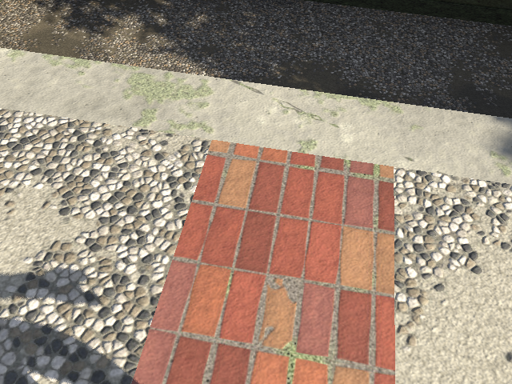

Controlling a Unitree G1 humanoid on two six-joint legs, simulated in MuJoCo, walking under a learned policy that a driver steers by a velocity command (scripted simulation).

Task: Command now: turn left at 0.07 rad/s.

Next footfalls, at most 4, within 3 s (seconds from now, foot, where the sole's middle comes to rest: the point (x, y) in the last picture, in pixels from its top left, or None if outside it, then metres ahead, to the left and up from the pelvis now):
0.04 right None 0.05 -0.14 -0.78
0.66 right None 0.00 -0.17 -0.78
1.18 left None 0.04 0.05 -0.78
1.68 right None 0.06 -0.18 -0.78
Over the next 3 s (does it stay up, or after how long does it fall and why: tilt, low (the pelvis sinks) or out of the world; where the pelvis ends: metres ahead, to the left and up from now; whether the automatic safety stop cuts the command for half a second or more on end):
stays up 0.59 -0.23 -0.01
